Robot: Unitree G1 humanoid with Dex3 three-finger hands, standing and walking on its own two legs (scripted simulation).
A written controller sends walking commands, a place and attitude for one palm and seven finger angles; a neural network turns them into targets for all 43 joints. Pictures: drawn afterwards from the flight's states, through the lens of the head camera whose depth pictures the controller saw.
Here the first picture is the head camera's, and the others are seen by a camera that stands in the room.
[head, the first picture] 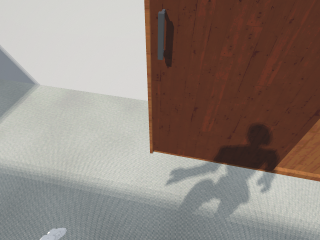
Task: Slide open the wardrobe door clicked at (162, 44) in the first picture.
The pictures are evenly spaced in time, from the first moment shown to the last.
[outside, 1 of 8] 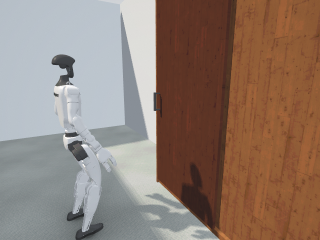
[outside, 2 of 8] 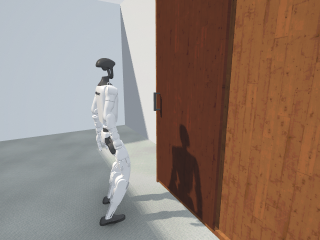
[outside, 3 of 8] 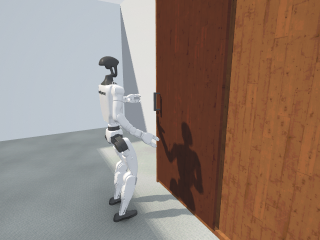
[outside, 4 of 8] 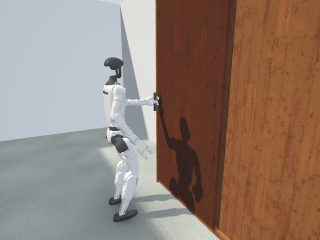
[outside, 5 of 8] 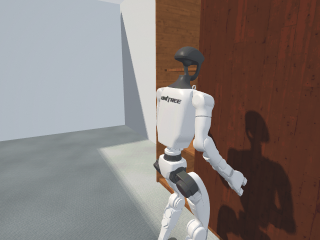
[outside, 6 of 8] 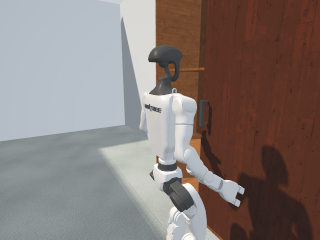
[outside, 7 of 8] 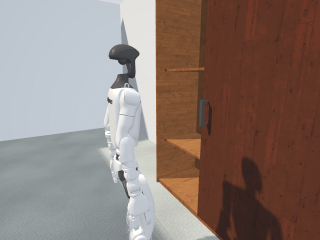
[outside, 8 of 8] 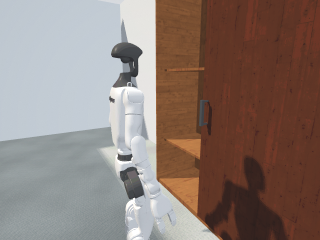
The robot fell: no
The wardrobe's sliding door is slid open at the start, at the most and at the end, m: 0.00 0.67 0.67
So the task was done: yes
